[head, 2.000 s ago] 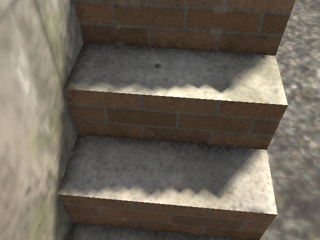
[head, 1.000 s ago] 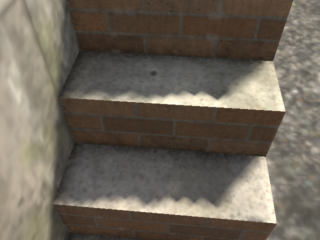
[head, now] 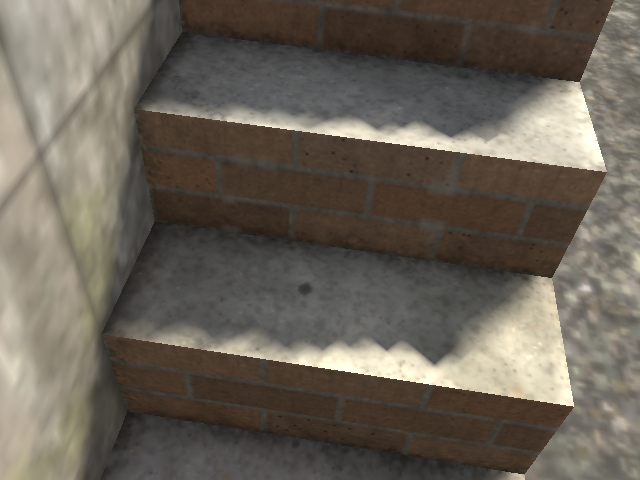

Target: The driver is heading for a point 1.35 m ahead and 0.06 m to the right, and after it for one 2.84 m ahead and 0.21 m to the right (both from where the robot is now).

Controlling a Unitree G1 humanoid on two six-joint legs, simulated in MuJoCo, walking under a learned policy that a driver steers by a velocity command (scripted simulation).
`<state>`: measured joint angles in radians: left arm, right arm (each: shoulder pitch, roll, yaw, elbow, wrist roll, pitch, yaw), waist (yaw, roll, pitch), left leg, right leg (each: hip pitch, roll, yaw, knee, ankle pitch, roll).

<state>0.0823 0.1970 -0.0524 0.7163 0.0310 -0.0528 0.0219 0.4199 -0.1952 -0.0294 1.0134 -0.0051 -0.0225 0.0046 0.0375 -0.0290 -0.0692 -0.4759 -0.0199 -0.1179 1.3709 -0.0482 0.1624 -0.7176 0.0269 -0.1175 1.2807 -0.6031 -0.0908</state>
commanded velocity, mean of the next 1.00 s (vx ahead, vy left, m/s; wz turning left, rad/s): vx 0.50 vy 0.00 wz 0.00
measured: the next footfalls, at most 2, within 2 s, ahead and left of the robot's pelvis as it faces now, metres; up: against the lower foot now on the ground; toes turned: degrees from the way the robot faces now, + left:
left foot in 0.44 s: +0.37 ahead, +0.16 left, +0.22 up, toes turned +9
right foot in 1.04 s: +0.55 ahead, -0.18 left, +0.43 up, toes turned -7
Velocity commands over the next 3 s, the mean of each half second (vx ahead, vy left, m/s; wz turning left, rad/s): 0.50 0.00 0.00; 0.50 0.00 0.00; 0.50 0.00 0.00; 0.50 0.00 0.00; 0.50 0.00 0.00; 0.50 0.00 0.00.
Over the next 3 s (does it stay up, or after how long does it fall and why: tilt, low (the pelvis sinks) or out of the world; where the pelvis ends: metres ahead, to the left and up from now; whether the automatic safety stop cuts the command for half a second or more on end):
stays up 1.22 -0.07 1.17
